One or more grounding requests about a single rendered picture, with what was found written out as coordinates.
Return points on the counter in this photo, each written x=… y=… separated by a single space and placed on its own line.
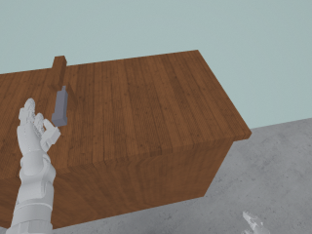
x=141 y=133

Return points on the left robot hand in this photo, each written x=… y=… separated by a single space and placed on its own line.
x=32 y=136

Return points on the right robot hand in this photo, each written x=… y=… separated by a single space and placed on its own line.
x=255 y=223

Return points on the robot left forearm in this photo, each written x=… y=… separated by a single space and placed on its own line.
x=34 y=204

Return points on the tap lever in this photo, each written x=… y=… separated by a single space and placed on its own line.
x=59 y=116

